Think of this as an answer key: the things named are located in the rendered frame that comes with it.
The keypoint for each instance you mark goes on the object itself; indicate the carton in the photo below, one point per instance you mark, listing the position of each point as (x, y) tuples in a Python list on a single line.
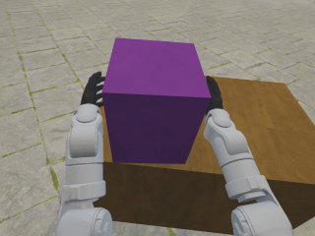
[(155, 97)]

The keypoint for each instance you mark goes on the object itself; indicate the left robot hand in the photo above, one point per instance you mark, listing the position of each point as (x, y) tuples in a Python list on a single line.
[(90, 95)]

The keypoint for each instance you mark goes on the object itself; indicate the pedestal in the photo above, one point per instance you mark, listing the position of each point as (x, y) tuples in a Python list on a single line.
[(192, 196)]

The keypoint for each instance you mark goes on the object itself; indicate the robot left forearm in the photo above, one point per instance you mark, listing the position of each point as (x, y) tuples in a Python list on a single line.
[(84, 182)]

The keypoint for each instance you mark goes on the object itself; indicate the robot left upper arm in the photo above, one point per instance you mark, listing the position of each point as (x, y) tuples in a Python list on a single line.
[(89, 221)]

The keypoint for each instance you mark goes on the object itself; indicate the robot right upper arm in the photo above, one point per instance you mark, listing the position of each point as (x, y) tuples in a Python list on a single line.
[(260, 219)]

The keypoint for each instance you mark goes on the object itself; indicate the robot right forearm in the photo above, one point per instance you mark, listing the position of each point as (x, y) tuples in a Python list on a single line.
[(243, 179)]

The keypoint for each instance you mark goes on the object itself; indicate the right robot hand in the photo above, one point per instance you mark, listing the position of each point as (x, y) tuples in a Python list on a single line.
[(216, 100)]

